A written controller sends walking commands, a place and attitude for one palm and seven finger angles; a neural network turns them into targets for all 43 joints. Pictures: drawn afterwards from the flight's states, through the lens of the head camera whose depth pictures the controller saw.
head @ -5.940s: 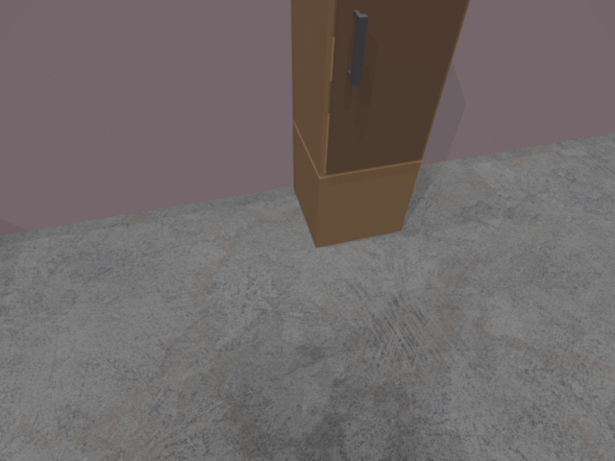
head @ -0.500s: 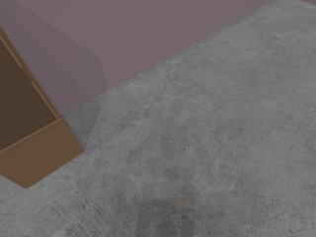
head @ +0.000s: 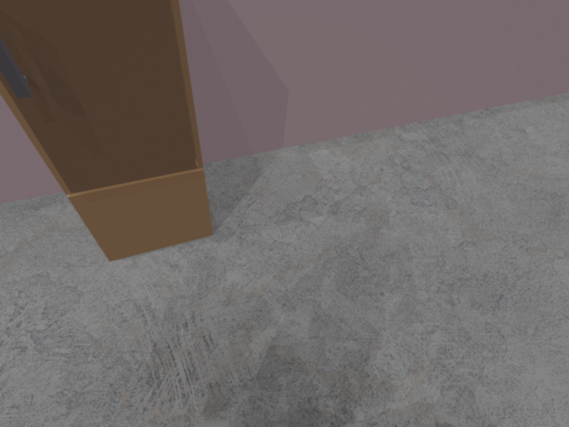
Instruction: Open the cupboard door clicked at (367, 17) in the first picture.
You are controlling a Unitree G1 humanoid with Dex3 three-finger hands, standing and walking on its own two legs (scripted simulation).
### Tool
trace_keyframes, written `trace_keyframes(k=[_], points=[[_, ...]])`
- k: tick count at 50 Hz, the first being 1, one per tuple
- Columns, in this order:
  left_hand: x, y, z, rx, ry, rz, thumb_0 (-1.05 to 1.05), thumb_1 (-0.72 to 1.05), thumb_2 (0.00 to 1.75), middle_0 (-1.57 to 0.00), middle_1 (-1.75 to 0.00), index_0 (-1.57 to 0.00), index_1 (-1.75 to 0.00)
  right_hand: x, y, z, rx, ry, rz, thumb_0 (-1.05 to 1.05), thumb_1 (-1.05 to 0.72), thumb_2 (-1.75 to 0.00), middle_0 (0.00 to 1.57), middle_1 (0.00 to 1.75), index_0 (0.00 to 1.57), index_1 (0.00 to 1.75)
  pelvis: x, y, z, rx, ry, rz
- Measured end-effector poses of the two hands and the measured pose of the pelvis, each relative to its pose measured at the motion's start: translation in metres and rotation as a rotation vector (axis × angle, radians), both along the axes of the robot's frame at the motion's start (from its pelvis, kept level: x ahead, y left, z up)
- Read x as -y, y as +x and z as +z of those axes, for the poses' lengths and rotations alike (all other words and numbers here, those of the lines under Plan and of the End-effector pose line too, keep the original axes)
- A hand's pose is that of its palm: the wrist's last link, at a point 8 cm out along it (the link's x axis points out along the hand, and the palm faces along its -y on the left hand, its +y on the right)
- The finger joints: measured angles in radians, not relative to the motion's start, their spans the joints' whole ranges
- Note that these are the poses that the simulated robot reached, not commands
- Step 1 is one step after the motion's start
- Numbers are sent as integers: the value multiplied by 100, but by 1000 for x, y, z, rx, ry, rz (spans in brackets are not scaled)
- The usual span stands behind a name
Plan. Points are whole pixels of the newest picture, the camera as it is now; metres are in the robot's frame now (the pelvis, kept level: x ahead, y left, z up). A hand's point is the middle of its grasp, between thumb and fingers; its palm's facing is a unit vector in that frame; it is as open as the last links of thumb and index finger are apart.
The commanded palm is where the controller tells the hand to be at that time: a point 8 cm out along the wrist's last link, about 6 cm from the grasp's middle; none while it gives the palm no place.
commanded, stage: turn to face it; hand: left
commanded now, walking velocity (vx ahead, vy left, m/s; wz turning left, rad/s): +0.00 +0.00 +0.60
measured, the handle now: (2, 48) +0.69 +0.59 +0.10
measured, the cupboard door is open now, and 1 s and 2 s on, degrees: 0 0 0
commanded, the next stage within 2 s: take the last steps up to it in 0.56 s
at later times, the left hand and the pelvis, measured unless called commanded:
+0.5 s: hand out of the picture +0.03 +0.18 -0.13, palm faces +0.25 -0.93 -0.28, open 7.4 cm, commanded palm none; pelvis -0.02 -0.04 +0.01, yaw +14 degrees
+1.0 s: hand out of the picture -0.12 +0.21 -0.16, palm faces +0.41 -0.89 -0.19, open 7.4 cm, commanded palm none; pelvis -0.03 +0.03 +0.02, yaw +22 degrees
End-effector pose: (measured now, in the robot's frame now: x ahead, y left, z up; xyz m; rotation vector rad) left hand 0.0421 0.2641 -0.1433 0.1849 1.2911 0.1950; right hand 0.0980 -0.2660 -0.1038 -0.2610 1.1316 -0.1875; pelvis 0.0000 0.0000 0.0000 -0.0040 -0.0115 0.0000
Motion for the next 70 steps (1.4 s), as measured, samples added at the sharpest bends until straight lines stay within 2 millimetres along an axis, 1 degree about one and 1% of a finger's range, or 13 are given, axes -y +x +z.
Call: trace_keyframes(k=[5, 10, 17, 21, 28, 33, 37, 42, 46, 51, 57, 64, 70], points=[[-16, -5, 14, 25, 5, 52, 1, 90, 90, -20, -30, -20, -30, -16, 2, 12, -8, -9, 46, 1, -90, -90, 20, 30, 20, 30, -7, -3, 13, -3, -23, 55], [-17, -1, 28, 90, 17, 84, 1, 91, 90, -20, -30, -20, -30, -25, 1, 10, -33, 15, 81, 1, -90, -90, 21, 30, 21, 30, -7, -6, 19, -7, -27, 107], [4, 6, 40, 162, 39, 109, 0, 90, 90, -20, -30, -20, -30, -17, -7, -6, -65, 62, 105, 1, -90, -90, 21, 30, 21, 30, 11, -11, 17, -8, -14, 173], [25, -2, 42, 201, 65, 128, 0, 90, 90, -20, -30, -20, -30, -3, -8, -24, -81, 94, 121, 1, -90, -90, 21, 30, 21, 30, 28, -15, 8, -8, 6, 205], [52, -51, 46, 140, 53, 213, 0, 90, 90, -20, -30, -20, -30, 9, -5, -23, -125, 96, 176, 1, -90, -90, 20, 30, 20, 30, 39, -20, 16, 10, 23, 276], [60, -90, 38, 81, 24, 278, 0, 90, 90, -20, -30, -20, -30, 3, -1, -18, -156, 71, 227, 1, -91, -90, 20, 30, 20, 30, 36, -25, 18, 7, 33, 321], [57, -129, 26, 26, -9, 340, 0, 90, 90, -20, -30, -20, -30, -16, 9, -14, -153, 43, 289, 1, -91, -90, 20, 30, 20, 30, 25, -33, 16, 4, 23, 348], [42, -183, 2, -64, -59, 424, 0, 90, 90, -20, -30, -20, -30, -56, 24, -8, -74, 17, 370, 1, -91, -90, 20, 30, 20, 30, 0, -41, 6, 4, 2, 373], [26, -198, 5, -135, -81, 424, 1, 90, 90, -20, -30, -20, -30, -79, 15, 3, -36, 27, 367, 1, -90, -90, 20, 30, 20, 30, -16, -38, 14, 18, -14, 365], [5, -175, 16, -80, -79, 414, 1, 91, 90, -20, -30, -20, -30, -94, -14, 3, -121, 38, 341, 1, -91, -90, 20, 30, 20, 30, -33, -27, 25, 18, -22, 386], [-14, -118, 20, -12, -70, 391, 1, 91, 90, -20, -30, -19, -30, -99, -51, -7, -268, 55, 269, 1, -91, -90, 21, 30, 20, 30, -48, -1, 25, 13, -5, 392], [-26, -10, 21, 81, -64, 306, 1, 91, 90, -20, -30, -19, -30, -95, -79, -16, -436, 72, 167, 1, -90, -90, 21, 30, 20, 30, -54, 45, 17, 9, 10, 384], [-29, 93, 17, 218, -31, 248, 0, 90, 90, -20, -30, -20, -30, -86, -64, -29, -565, 82, 121, 1, -90, -90, 21, 30, 20, 30, -50, 102, -2, 7, 12, 387]])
